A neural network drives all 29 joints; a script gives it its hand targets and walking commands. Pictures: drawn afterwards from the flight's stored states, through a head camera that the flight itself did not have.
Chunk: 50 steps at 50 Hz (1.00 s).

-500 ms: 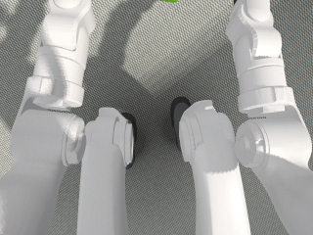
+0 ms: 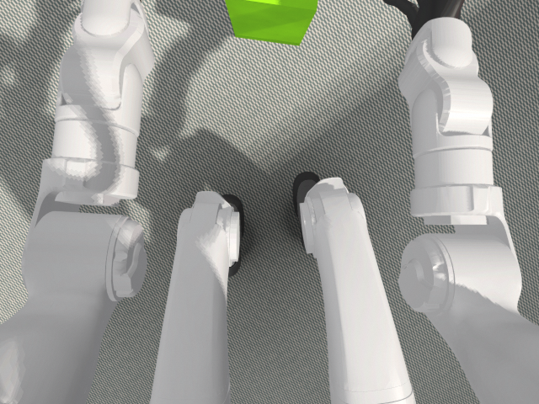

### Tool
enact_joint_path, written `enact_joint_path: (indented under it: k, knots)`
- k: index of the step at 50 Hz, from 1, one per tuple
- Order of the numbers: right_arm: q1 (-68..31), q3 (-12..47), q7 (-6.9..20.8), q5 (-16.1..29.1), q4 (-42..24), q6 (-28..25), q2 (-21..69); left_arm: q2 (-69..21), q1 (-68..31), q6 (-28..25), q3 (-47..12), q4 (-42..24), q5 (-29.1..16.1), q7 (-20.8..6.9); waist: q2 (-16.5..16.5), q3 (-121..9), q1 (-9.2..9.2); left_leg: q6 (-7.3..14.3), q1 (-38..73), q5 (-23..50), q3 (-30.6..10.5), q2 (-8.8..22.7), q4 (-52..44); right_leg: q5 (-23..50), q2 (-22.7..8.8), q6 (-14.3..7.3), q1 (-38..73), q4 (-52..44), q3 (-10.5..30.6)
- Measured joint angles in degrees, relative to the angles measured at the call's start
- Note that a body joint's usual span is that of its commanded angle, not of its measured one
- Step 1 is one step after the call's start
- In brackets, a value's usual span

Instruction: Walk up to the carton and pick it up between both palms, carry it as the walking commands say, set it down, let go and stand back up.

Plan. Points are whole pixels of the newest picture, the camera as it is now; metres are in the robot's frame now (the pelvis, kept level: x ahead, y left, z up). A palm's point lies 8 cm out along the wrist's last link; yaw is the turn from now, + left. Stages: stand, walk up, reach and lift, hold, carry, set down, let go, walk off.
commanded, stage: set down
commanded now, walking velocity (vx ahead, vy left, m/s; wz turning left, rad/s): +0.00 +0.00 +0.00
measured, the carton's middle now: out of the picture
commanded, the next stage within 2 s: let go in 0.54 s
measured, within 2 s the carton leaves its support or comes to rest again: neither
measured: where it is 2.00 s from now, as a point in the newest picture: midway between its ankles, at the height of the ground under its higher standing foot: (270, 238)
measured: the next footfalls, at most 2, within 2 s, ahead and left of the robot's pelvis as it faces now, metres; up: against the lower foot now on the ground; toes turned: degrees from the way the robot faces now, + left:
none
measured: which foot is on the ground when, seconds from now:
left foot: down 0.00-1.00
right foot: down 0.00-1.00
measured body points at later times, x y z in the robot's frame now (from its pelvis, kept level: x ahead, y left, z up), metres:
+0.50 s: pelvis +0.06 -0.01 +0.12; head +0.34 -0.02 +0.47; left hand +0.57 +0.13 +0.01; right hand +0.52 -0.19 +0.01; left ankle +0.11 +0.10 -0.51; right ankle +0.15 -0.11 -0.51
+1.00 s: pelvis +0.11 -0.03 +0.19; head +0.31 -0.05 +0.60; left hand +0.45 +0.15 +0.09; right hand +0.41 -0.25 +0.09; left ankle +0.11 +0.10 -0.51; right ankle +0.15 -0.11 -0.51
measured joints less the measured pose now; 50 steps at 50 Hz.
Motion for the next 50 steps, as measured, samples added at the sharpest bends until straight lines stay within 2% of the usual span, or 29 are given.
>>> enact_joint_path:
  k: [7, 17, 23, 28, 34, 37, 40, 45, 50]
  knots:
    - [3.29, 0.74, 0.74, 1.49, 2.79, -2.29, 0.85, -1.49, 2.28, -1.74, 0.26, 3.01, 1.13, -0.63, 0.55, -6.55, 0.14, 0.04, 3.91, 1.46, -0.31, 0.40, -6.94, 1.44, 0.22, -0.01, 3.93, -6.90, 0.45]
    - [10.27, -2.29, 1.64, -5.11, 9.15, -7.95, 6.67, -6.10, 10.29, -7.43, 5.42, 10.78, 8.15, -2.77, 0.31, -25.43, 0.25, -0.10, 6.29, 4.99, -0.68, 0.85, -20.79, 4.51, 0.18, -0.26, 6.09, -19.96, 1.44]
    - [13.75, -4.98, 3.49, -8.09, 13.94, -11.50, 7.59, -5.99, 12.35, -11.09, 8.13, 16.15, 11.32, -4.05, 0.18, -27.96, -0.37, -0.50, 12.22, 7.80, -2.36, 0.70, -29.84, 6.73, -0.46, -0.84, 12.49, -29.03, 0.60]
    - [15.89, -4.92, 4.72, -8.79, 14.71, -14.28, 8.26, -6.38, 14.07, -13.46, 8.17, 17.82, 12.20, -4.61, 0.56, -28.59, -0.81, -0.71, 13.81, 9.46, -3.25, 0.73, -34.75, 8.19, -0.71, -1.14, 14.31, -34.01, 0.13]
    - [22.06, -2.93, 6.07, -10.25, 9.08, -15.66, 8.78, -10.33, 19.56, -14.47, 6.92, 10.61, 15.11, -1.85, 1.06, -29.46, -0.09, -0.89, 13.90, 11.00, -3.47, 0.87, -39.29, 9.50, -0.81, -1.43, 14.28, -38.18, 0.26]
    - [29.17, -1.46, 7.77, -12.07, 3.61, -14.57, 8.57, -13.55, 26.59, -13.74, 6.34, 3.77, 16.74, 0.30, 1.22, -30.13, 0.94, -0.87, 15.92, 11.53, -3.28, 1.04, -41.98, 9.86, -0.74, -1.65, 15.99, -40.37, 0.66]
    - [37.07, 0.62, 9.69, -12.91, -1.70, -13.11, 7.81, -15.40, 35.53, -12.72, 6.26, -2.91, 16.55, 1.08, 1.11, -31.17, 1.28, -0.81, 19.50, 11.78, -2.88, 1.14, -44.78, 9.80, -0.74, -1.86, 19.00, -42.18, 1.26]
    - [46.29, 5.11, 12.51, -11.33, -6.01, -13.21, 4.87, -14.69, 48.79, -11.81, 4.56, -9.69, 13.89, -0.84, 0.72, -31.41, 0.40, -0.96, 29.82, 11.83, -2.54, 1.61, -49.43, 9.49, -0.46, -2.32, 28.55, -45.52, 1.93]
    - [56.00, 9.13, 13.86, -7.69, -2.06, -16.43, 2.11, -13.25, 58.35, -14.49, 3.76, -7.09, 14.53, -3.95, -0.15, -31.36, -0.37, -1.23, 43.70, 11.91, -2.94, 2.20, -54.79, 9.08, -0.18, -2.80, 41.98, -49.90, 1.91]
